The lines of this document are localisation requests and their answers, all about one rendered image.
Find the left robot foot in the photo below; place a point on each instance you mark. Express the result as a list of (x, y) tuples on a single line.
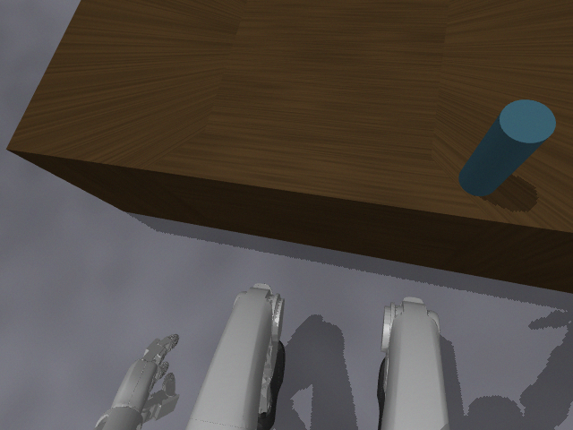
[(266, 419)]

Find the left robot hand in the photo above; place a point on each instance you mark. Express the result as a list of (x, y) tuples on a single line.
[(139, 380)]

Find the left robot arm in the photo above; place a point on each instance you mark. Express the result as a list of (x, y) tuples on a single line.
[(120, 418)]

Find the can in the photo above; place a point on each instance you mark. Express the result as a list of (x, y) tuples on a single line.
[(518, 131)]

